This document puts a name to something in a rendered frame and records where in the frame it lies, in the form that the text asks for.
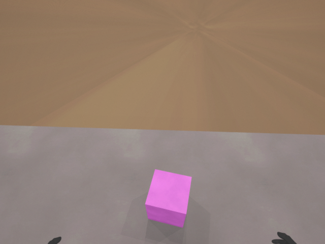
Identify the carton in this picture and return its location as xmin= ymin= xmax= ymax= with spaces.
xmin=145 ymin=169 xmax=192 ymax=228

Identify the right robot hand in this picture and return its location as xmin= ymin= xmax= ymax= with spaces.
xmin=272 ymin=232 xmax=296 ymax=244

